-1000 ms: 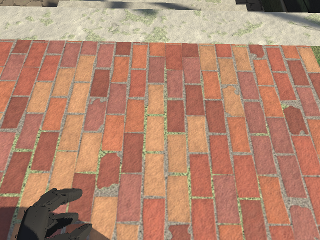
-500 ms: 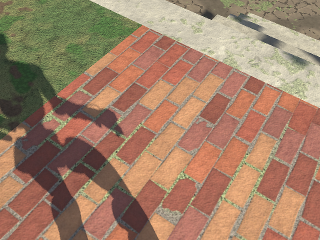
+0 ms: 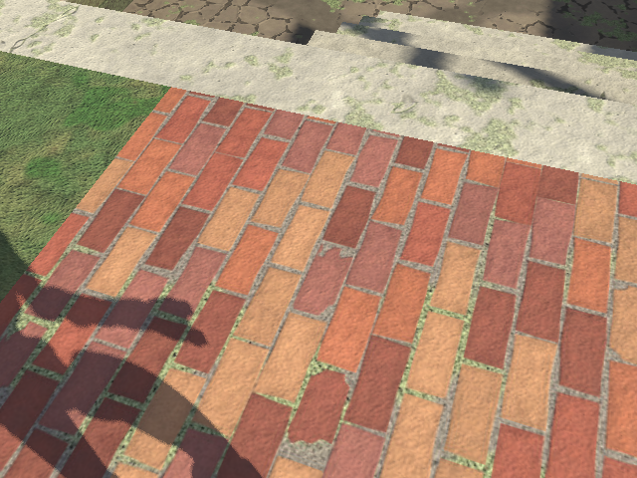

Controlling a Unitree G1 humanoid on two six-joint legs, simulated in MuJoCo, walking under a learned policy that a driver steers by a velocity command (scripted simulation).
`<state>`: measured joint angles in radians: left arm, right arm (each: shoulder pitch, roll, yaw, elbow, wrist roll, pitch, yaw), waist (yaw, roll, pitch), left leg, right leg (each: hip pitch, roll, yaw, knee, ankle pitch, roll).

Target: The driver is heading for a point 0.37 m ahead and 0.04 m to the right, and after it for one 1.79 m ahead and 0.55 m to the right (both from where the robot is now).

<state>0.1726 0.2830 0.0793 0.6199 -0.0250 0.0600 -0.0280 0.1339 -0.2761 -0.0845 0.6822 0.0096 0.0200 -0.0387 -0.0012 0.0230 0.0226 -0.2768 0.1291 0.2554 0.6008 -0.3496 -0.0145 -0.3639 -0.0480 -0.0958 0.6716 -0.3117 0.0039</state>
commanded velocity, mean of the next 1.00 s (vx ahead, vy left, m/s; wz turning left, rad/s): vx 0.36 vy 0.00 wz -0.14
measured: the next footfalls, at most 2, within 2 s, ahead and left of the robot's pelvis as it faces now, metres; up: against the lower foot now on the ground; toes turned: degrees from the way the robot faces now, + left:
left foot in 0.48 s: +0.26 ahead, +0.04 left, +0.00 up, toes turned -25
right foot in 0.88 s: +0.47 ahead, -0.22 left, +0.00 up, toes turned -2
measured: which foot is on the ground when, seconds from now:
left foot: down 0.00-0.02, up 0.04-0.46, down 0.48-0.88, up 0.90-1.00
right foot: down 0.00-0.48, up 0.50-0.86, down 0.88-1.00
